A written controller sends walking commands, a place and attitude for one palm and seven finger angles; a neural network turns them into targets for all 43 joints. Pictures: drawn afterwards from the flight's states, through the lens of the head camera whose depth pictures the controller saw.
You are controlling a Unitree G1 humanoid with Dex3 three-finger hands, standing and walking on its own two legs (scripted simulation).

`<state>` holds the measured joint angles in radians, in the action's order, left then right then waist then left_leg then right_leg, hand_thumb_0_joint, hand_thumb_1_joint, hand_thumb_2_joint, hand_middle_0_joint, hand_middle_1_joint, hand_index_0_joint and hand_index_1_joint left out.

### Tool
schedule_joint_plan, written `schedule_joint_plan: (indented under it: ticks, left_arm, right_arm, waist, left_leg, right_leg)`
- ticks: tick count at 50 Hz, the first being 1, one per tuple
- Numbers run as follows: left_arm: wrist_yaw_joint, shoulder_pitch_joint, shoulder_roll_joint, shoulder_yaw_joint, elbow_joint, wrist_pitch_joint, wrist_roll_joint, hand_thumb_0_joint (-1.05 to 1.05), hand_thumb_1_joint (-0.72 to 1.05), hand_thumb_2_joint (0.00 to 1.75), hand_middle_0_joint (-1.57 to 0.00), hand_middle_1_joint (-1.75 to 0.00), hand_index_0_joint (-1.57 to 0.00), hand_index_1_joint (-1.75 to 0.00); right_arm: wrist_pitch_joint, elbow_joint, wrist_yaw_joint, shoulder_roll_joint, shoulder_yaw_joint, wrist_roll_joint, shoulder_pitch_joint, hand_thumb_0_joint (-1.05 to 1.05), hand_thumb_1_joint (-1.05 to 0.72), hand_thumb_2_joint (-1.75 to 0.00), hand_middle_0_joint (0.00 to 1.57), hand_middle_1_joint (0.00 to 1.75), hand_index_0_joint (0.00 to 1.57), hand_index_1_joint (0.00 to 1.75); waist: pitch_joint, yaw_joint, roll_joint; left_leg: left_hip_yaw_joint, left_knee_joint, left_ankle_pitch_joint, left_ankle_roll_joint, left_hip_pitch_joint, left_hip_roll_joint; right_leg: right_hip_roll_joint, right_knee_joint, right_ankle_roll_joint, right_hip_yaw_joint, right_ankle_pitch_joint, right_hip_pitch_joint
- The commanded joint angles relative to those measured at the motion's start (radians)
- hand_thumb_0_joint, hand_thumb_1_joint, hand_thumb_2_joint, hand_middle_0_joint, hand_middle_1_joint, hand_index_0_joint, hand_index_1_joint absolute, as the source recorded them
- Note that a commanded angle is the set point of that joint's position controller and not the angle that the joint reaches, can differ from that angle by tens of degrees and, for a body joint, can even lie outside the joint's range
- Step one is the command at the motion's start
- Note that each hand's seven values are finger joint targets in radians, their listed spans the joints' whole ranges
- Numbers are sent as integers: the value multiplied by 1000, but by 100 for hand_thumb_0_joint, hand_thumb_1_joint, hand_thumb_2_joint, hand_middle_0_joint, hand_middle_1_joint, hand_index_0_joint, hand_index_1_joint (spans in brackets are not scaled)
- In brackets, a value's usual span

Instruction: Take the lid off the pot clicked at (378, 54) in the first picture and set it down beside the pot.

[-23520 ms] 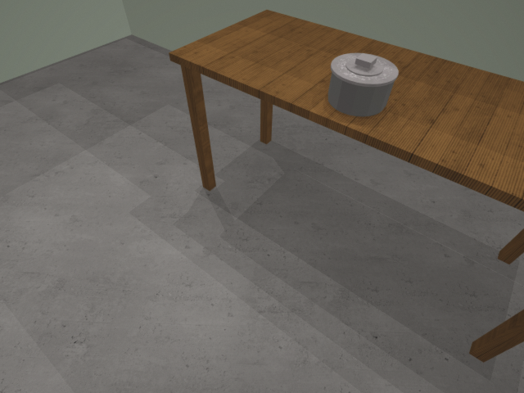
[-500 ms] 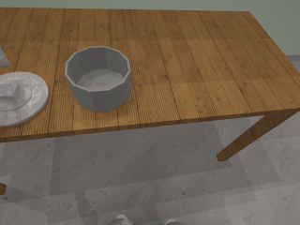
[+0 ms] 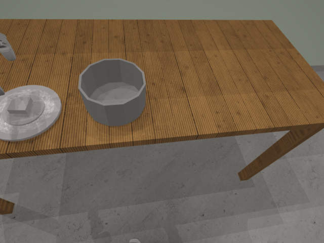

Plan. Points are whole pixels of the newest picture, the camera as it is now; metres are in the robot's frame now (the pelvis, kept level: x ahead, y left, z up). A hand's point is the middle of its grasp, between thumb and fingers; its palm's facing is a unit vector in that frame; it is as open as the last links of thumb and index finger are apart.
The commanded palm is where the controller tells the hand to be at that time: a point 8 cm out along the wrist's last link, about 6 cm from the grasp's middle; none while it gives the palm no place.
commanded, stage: raise the empty hand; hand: left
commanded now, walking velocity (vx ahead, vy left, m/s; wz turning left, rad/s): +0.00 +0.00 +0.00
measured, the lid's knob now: (20, 105) +0.47 +0.37 +0.02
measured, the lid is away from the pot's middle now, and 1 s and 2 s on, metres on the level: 0.25 0.25 0.25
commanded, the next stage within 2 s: draw the hand back to the body in 0.26 s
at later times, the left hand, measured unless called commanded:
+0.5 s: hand out of the picture +0.46 +0.36 +0.17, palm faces -0.33 -0.15 -0.93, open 11.0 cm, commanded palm +0.45 +0.35 +0.23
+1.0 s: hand (6, 73) +0.41 +0.29 +0.19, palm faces +0.25 -0.79 -0.56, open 11.0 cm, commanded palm +0.36 +0.32 +0.22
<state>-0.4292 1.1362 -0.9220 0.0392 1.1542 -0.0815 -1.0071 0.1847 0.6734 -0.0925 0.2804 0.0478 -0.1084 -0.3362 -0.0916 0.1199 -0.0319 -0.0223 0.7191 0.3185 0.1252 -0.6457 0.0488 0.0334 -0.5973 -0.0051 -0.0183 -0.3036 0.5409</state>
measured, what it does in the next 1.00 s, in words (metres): stands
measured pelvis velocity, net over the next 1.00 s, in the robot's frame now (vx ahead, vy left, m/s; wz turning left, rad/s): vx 0.00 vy -0.02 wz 0.02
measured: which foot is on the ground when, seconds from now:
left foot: down 0.00-1.00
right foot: down 0.00-1.00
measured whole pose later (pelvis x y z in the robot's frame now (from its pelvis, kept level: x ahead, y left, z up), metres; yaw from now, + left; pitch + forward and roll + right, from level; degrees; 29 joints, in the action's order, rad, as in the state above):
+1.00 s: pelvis +0.00 -0.02 +0.02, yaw +1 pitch +4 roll -2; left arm -0.11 0.69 -0.65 -0.20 0.70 -0.10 -0.17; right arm 0.12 0.58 -0.07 0.24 0.09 -0.09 -0.25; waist 0.00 0.00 0.00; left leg -0.02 0.51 0.23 0.10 -0.35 0.07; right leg 0.02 -0.46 0.02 0.00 -0.26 0.28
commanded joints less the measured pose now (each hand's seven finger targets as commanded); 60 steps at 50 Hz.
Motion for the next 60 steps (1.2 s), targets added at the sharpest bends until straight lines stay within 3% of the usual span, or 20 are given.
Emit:
schedule_joint_plan:
  ticks: [1, 6, 12, 20, 24, 28, 32, 38, 42, 43, 44, 45, 46, 48, 50, 51, 53, 55, 57, 60]
  left_arm:
    - [32, 485, -276, -40, -184, 11, -5, 0, 0, 61, -34, -88, -34, -88]
    - [20, 522, -292, -50, -217, 19, -3, 0, 0, 61, -34, -88, -34, -88]
    - [4, 454, -234, 18, -65, 44, 0, 0, 0, 61, -34, -88, -34, -88]
    - [12, 543, -360, -96, -282, 6, -5, 0, 0, 61, -34, -88, -34, -88]
    - [4, 397, -309, -102, -290, -5, 13, 0, 0, 61, -34, -88, -34, -88]
    - [-1, 272, -262, -91, -335, 8, 36, 0, 0, 61, -34, -88, -34, -88]
    - [5, 204, -327, -172, -458, 17, 71, 0, 0, 61, -34, -88, -34, -88]
    - [32, 164, -336, -208, -510, 31, 82, 0, 0, 61, -34, -88, -34, -88]
    - [34, 28, -209, -134, -564, 53, 100, 0, 0, 61, -34, -88, -34, -88]
    - [187, 93, 68, -269, -657, -14, 731, 0, 0, 61, -34, -88, -34, -88]
    - [268, 23, 80, -240, -659, -40, 794, 0, 0, 61, -34, -88, -34, -88]
    - [316, -12, 109, -225, -671, -37, 813, 0, 0, 61, -34, -88, -34, -88]
    - [358, -25, 80, -288, -655, -38, 894, 0, 0, 61, -34, -88, -34, -88]
    - [423, 44, -22, -385, -647, -46, 950, 0, 0, 61, -34, -88, -34, -88]
    - [460, 62, -65, -447, -728, -69, 985, 0, 5, 63, -33, -85, -33, -85]
    - [472, 11, -25, -440, -704, -71, 997, 0, 7, 63, -33, -84, -33, -84]
    - [485, -55, 52, -416, -830, -88, 1021, 0, 12, 65, -32, -81, -32, -81]
    - [495, -184, 85, -432, -906, -91, 1038, 0, 16, 66, -31, -78, -31, -78]
    - [506, -304, 59, -495, -926, -80, 1050, 0, 21, 68, -31, -75, -31, -75]
    - [507, -445, 54, -541, -876, -56, 1065, 0, 27, 70, -30, -71, -30, -71]
  right_arm:
    - [-17, -52, -17, 203, -63, 4, -96, 0, -90, -90, 20, 30, 20, 30]
    - [-17, -58, -12, 202, -66, 6, -93, 0, -90, -90, 20, 30, 20, 30]
    - [-20, -45, -12, 210, -55, -4, -93, 0, -90, -90, 20, 30, 20, 30]
    - [-18, -65, -11, 201, -68, 10, -87, 0, -90, -90, 20, 30, 20, 30]
    - [-3, -90, 7, 186, -72, 8, -61, 0, -90, -90, 20, 30, 20, 30]
    - [21, -118, 31, 180, -76, 11, -27, 0, -90, -90, 20, 30, 20, 30]
    - [31, -153, 38, 176, -75, 12, 8, 0, -90, -90, 20, 30, 20, 30]
    - [30, -165, 37, 169, -69, 9, 56, 0, -90, -90, 20, 30, 20, 30]
    - [22, -184, 50, 153, -66, 8, 100, 0, -90, -90, 20, 30, 20, 30]
    - [-40, -275, 42, 104, -67, 4, -5, 0, -90, -90, 20, 30, 20, 30]
    - [-69, -242, 23, 129, -44, 11, 43, 0, -90, -90, 20, 30, 20, 30]
    - [-81, -234, 12, 129, -40, 12, 75, 0, -90, -90, 20, 30, 20, 30]
    - [-96, -229, 0, 144, -39, 18, 77, 0, -90, -90, 20, 30, 20, 30]
    - [-120, -185, -13, 161, -32, 26, 74, 0, -90, -90, 20, 30, 20, 30]
    - [-150, -172, -13, 161, -25, 37, 94, 0, -90, -90, 20, 30, 20, 30]
    - [-165, -162, -12, 156, -25, 39, 102, 0, -90, -90, 20, 30, 20, 30]
    - [-206, -169, 1, 142, -25, 43, 123, 0, -90, -90, 20, 30, 20, 30]
    - [-233, -169, 16, 136, -28, 48, 137, 0, -90, -90, 20, 30, 20, 30]
    - [-243, -162, 26, 140, -34, 56, 129, 0, -90, -90, 20, 30, 20, 30]
    - [-237, -149, 30, 149, -46, 60, 132, 0, -90, -90, 20, 30, 20, 30]
  waist:
    - [-373, 5, -177]
    - [-424, -2, -189]
    - [-266, 15, -76]
    - [-497, -14, -231]
    - [-434, -30, -207]
    - [-380, -28, -169]
    - [-428, -45, -147]
    - [-365, -60, -142]
    - [-308, -62, -150]
    - [-224, -29, -127]
    - [-207, -44, -98]
    - [-173, -45, -71]
    - [-177, -56, -31]
    - [-176, -67, 22]
    - [-189, -79, -45]
    - [-174, -80, -62]
    - [-185, -91, -237]
    - [-183, -103, -302]
    - [-189, -116, -238]
    - [-164, -125, -42]
  left_leg:
    - [159, -72, -505, -108, 557, -66]
    - [162, -78, -536, -110, 596, -66]
    - [125, -108, -354, -81, 445, -53]
    - [141, -74, -617, -104, 627, -63]
    - [142, -68, -731, -114, 625, -66]
    - [134, -76, -679, -100, 591, -62]
    - [134, -85, -684, -81, 598, -54]
    - [152, -142, -546, -80, 579, -56]
    - [159, -162, -525, -84, 594, -62]
    - [230, -239, -275, -131, 742, -157]
    - [303, -299, -174, -129, 792, -183]
    - [323, -343, -67, -133, 777, -192]
    - [289, -357, -16, -118, 726, -181]
    - [201, -354, -34, -100, 644, -144]
    - [160, -358, -79, -106, 623, -126]
    - [158, -368, -91, -113, 629, -130]
    - [163, -376, -200, -139, 695, -133]
    - [159, -365, -340, -150, 735, -138]
    - [127, -350, -448, -147, 714, -128]
    - [58, -332, -506, -116, 626, -111]
  right_leg:
    - [57, 59, 46, -42, 122, 125]
    - [55, 66, 44, -39, 130, 99]
    - [53, 82, 42, -41, 111, 75]
    - [52, 72, 41, -30, 180, 38]
    - [55, 65, 47, -46, 193, 53]
    - [50, 75, 42, -43, 181, 42]
    - [43, 82, 40, -35, 213, -36]
    - [35, 106, 49, -43, 144, -50]
    - [29, 123, 48, -42, 120, -43]
    - [2, 151, 65, -42, 67, 17]
    - [2, 164, 67, -16, 23, 2]
    - [2, 165, 62, -8, -13, 5]
    - [0, 174, 62, 9, -6, -43]
    - [5, 215, 65, 18, 69, -154]
    - [0, 239, 65, 24, 109, -231]
    - [0, 241, 65, 20, 113, -243]
    - [1, 249, 70, 15, 149, -265]
    - [5, 263, 69, 14, 190, -285]
    - [6, 270, 66, 11, 262, -347]
    - [5, 269, 52, 17, 365, -429]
